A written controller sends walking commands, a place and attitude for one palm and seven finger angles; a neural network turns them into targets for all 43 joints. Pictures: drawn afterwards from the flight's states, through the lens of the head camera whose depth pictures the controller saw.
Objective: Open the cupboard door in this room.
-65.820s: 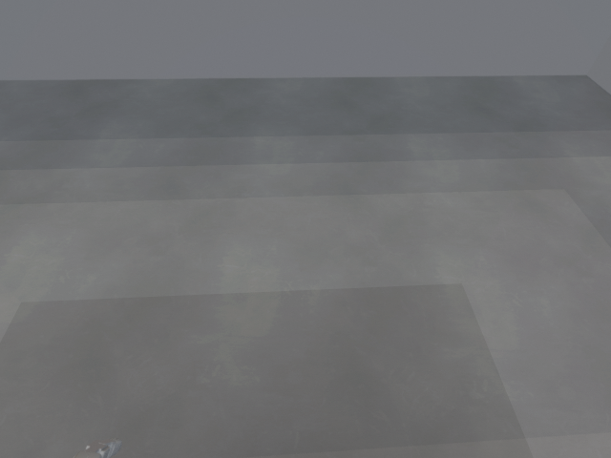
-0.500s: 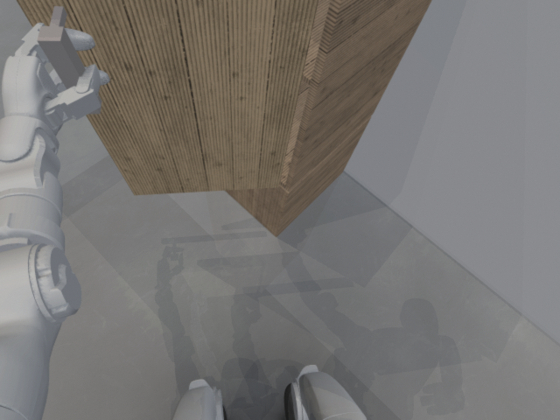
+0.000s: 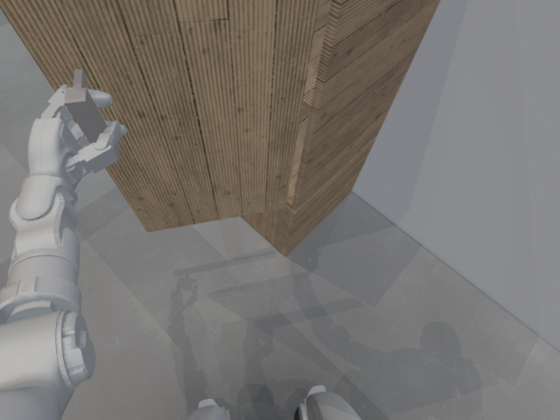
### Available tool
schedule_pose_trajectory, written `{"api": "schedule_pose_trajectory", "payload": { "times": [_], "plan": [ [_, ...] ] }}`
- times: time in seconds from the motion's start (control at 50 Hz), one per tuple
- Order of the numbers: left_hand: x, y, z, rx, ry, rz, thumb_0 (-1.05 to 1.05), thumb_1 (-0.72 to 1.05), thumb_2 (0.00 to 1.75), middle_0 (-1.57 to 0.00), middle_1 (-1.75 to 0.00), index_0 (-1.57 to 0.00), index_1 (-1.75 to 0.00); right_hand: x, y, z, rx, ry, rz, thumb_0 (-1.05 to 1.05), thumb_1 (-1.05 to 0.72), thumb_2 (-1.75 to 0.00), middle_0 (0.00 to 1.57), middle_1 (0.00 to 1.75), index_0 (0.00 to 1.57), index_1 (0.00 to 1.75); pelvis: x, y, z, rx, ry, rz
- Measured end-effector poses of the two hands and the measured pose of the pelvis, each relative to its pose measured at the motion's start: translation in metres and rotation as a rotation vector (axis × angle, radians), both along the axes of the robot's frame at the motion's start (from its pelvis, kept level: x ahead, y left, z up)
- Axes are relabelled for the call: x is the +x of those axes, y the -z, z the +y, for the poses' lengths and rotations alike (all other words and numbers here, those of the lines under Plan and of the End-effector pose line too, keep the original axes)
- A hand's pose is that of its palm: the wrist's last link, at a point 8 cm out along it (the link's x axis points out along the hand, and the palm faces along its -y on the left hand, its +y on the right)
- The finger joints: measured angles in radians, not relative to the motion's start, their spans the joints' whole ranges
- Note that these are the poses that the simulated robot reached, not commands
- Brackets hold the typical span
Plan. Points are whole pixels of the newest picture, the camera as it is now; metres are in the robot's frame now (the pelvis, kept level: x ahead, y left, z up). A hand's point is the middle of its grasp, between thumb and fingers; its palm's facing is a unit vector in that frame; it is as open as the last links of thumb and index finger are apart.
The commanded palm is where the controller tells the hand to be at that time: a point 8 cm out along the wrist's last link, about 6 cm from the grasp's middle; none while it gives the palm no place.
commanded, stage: pull the door open along its arc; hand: left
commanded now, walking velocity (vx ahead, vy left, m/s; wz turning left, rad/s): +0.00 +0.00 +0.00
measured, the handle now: (95, 117) +0.54 +0.22 +0.08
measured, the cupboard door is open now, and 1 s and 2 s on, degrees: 56 99 99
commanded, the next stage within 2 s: open thumb and fingers to let go in 0.70 s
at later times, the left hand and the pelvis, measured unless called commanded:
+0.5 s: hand (172, 228) +0.35 +0.11 +0.08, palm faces +0.39 -0.92 +0.00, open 6.5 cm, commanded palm +0.28 +0.16 +0.07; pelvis +0.00 -0.02 +0.01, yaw +3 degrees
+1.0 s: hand (225, 258) +0.31 +0.04 +0.08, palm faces +0.40 -0.92 -0.02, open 6.8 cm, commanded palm +0.26 +0.10 +0.07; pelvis -0.01 -0.05 +0.01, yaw +5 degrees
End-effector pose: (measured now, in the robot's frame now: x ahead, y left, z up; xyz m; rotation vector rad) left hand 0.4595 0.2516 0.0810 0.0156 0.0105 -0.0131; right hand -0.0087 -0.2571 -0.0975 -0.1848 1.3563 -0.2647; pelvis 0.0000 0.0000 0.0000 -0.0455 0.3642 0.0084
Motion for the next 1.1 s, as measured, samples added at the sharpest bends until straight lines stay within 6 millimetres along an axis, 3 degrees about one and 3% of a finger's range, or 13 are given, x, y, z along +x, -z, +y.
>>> {"api": "schedule_pose_trajectory", "payload": {
  "times": [0.1,0.3,0.42,0.52,0.82,0.98,1.1],
  "plan": [
    [-0.035,0.001,-0.012,-0.019,0.016,-0.017,0.00,0.68,0.71,-0.33,-1.34,-0.32,-1.34,0.037,-0.004,0.001,0.022,-0.026,-0.110,0.01,-0.91,-0.90,0.20,0.30,0.20,0.30,0.006,-0.006,0.001,0.008,0.006,-0.032],
    [-0.109,0.002,-0.064,-0.076,-0.292,-0.041,0.01,0.66,0.74,-0.32,-1.32,-0.34,-1.27,0.131,-0.009,0.019,0.087,-0.175,-0.368,0.01,-0.91,-0.90,0.20,0.30,0.20,0.30,0.005,-0.010,-0.004,0.027,-0.009,-0.101],
    [-0.135,-0.001,-0.091,-0.027,-0.414,-0.027,0.01,0.66,0.75,-0.33,-1.29,-0.32,-1.28,0.163,-0.012,0.029,0.113,-0.246,-0.438,0.01,-0.91,-0.90,0.20,0.30,0.20,0.30,0.001,-0.011,-0.014,0.040,-0.030,-0.141],
    [-0.153,-0.002,-0.108,-0.010,-0.415,-0.018,0.01,0.65,0.73,-0.33,-1.30,-0.32,-1.31,0.168,-0.015,0.027,0.117,-0.260,-0.455,0.01,-0.91,-0.90,0.20,0.30,0.20,0.30,0.001,-0.013,-0.023,0.047,-0.041,-0.169],
    [-0.196,-0.003,-0.168,-0.002,-0.393,-0.015,0.02,0.66,0.73,-0.31,-1.33,-0.30,-1.32,0.155,-0.008,-0.004,0.093,-0.263,-0.432,0.02,-0.91,-0.90,0.20,0.30,0.20,0.30,0.001,-0.012,-0.041,0.063,-0.064,-0.199],
    [-0.191,-0.002,-0.166,0.005,-0.423,-0.012,0.01,0.59,0.75,-0.35,-1.32,-0.34,-1.32,0.161,-0.005,-0.001,0.091,-0.282,-0.443,0.02,-0.91,-0.90,0.20,0.30,0.20,0.30,-0.010,-0.011,-0.046,0.067,-0.075,-0.205],
    [-0.193,-0.003,-0.164,-0.008,-0.411,-0.014,0.01,0.36,0.66,-0.37,-1.30,-0.36,-1.30,0.162,-0.008,0.007,0.105,-0.294,-0.475,0.02,-0.91,-0.90,0.20,0.30,0.20,0.30,-0.017,-0.011,-0.045,0.068,-0.076,-0.212]
  ]
}}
